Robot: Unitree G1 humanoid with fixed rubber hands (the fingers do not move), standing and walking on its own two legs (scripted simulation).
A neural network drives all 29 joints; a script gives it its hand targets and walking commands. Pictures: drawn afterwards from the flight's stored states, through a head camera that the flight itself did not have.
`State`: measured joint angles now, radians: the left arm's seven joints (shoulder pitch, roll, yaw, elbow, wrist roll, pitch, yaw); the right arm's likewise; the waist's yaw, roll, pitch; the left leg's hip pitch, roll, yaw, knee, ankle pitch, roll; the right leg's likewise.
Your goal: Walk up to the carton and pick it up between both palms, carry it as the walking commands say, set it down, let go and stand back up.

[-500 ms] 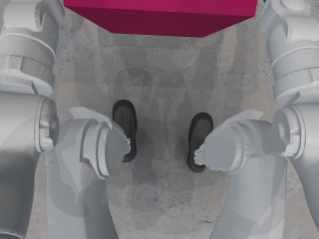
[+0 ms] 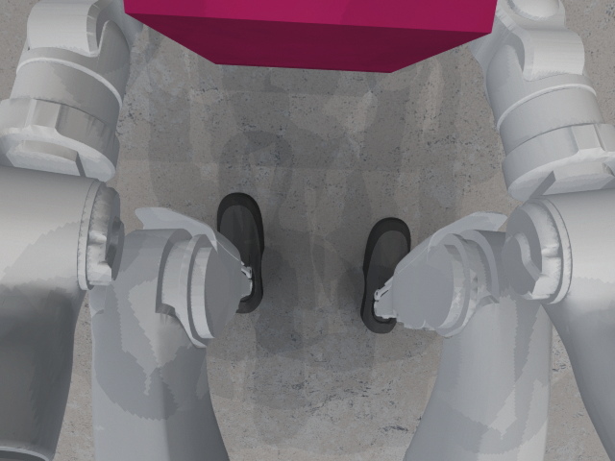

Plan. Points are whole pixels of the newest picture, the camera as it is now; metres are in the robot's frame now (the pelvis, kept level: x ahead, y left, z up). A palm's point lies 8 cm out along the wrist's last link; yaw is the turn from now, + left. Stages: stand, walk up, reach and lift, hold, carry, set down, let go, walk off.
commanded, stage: reach and lift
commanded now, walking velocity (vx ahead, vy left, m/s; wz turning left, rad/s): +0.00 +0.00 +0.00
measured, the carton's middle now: out of the picture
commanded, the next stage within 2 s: none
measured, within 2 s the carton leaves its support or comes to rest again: leaves its support in 0.62 s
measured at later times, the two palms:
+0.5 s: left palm out of the picture +0.56 +0.19 -0.18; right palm out of the picture +0.55 -0.16 -0.18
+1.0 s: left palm out of the picture +0.56 +0.19 -0.12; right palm out of the picture +0.55 -0.16 -0.12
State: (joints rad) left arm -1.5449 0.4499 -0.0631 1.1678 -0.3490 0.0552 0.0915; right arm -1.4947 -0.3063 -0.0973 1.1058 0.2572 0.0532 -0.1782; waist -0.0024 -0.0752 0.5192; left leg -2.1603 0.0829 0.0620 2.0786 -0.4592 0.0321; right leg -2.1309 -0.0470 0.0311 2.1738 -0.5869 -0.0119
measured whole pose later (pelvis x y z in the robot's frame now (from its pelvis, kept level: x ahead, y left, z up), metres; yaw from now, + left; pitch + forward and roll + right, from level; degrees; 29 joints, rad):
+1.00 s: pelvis -0.01 +0.00 +0.00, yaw -1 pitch +25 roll +1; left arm -1.52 0.45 0.04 1.03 -0.24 0.26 0.08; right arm -1.50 -0.31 -0.10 1.00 0.26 0.25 -0.19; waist 0.00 -0.05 0.52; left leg -2.09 0.05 0.03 2.09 -0.44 0.03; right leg -2.04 0.00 0.03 2.17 -0.57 0.01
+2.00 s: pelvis -0.03 +0.01 +0.09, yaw -2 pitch +20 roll +0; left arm -1.32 0.34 0.26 0.69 -0.06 0.46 0.06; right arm -1.39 -0.25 -0.20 0.78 0.11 0.42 -0.15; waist 0.00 -0.03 0.52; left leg -1.75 0.04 0.03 1.81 -0.42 0.03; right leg -1.72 0.03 0.04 1.87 -0.51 0.02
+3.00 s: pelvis -0.02 +0.00 +0.21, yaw -3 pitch +11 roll +0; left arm -1.09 0.25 0.27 0.60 -0.01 0.48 0.05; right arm -1.15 -0.18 -0.21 0.69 0.07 0.44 -0.14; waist 0.00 -0.03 0.52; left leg -1.24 0.04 0.03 1.41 -0.36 0.01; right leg -1.22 0.04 0.04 1.46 -0.43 0.02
